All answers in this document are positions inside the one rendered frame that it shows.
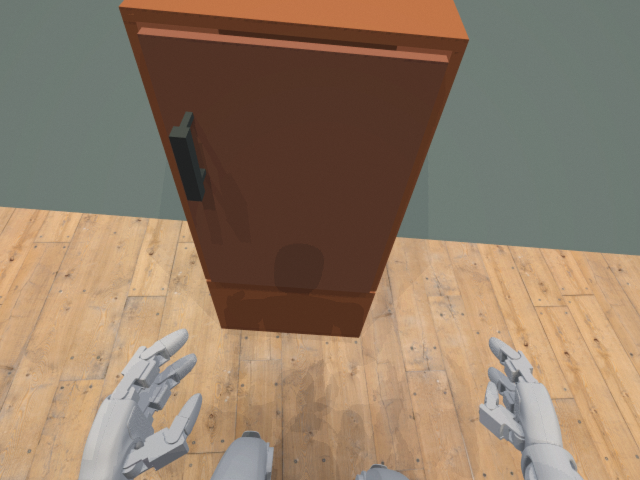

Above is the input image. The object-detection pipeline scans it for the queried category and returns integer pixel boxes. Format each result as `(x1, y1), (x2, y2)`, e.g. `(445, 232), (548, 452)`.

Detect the robot left shin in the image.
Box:
(241, 431), (261, 439)

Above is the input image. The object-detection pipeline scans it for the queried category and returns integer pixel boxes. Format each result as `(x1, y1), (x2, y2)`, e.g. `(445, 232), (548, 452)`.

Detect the handle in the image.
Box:
(169, 112), (206, 201)

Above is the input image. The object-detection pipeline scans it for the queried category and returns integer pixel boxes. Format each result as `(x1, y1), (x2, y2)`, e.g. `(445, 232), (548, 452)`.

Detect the right robot hand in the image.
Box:
(479, 337), (563, 454)

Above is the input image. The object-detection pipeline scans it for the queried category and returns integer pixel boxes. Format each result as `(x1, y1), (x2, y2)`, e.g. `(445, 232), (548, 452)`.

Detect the left robot thigh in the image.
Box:
(210, 437), (274, 480)

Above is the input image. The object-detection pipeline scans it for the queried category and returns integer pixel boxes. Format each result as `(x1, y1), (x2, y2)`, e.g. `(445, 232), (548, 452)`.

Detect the left robot hand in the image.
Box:
(78, 329), (202, 480)

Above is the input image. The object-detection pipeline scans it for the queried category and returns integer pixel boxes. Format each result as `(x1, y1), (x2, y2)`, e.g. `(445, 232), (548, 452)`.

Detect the robot right forearm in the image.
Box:
(521, 443), (584, 480)

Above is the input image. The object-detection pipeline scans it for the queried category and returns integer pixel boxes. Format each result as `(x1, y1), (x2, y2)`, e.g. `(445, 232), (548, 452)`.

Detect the cupboard door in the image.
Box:
(137, 27), (449, 293)

